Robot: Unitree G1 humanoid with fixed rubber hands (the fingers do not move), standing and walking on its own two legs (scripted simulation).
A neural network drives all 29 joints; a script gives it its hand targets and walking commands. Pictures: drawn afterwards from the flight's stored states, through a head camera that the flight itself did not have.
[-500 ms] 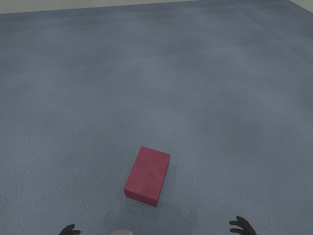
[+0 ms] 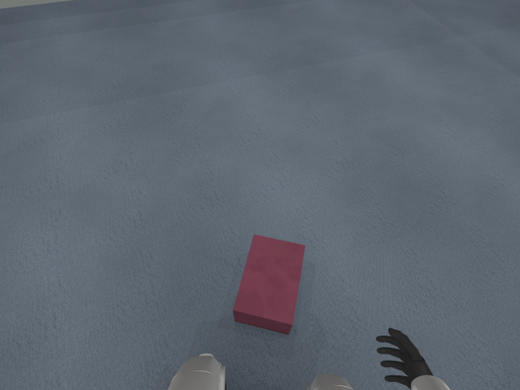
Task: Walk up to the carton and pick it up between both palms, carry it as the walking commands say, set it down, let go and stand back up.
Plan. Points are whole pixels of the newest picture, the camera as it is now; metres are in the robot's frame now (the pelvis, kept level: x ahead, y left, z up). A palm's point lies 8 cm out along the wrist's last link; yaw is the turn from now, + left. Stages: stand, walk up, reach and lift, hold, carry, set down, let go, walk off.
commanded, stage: walk up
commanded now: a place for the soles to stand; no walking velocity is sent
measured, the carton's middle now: (270, 282) +0.51 -0.03 -0.68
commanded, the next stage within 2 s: reach and lift in 1.84 s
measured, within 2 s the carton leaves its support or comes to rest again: neither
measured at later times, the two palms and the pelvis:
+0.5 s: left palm (97, 352) +0.16 +0.27 -0.09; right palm out of the picture +0.01 -0.21 -0.11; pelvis +0.02 +0.05 +0.02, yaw -13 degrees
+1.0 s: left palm (91, 339) +0.18 +0.28 -0.09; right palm out of the picture +0.01 -0.22 -0.11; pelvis +0.02 +0.05 +0.01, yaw -20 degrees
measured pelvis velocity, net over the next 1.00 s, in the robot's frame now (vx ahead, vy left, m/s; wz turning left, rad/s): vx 0.02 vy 0.05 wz -0.34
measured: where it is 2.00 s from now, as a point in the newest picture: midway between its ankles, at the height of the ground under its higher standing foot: outside the picture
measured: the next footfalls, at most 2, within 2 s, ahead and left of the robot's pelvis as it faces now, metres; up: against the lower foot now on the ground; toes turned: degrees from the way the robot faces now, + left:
right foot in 0.26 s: +0.06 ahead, -0.09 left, +0.00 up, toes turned -8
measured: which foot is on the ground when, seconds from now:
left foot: down 0.00-1.00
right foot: up 0.00-0.24, down 0.26-1.00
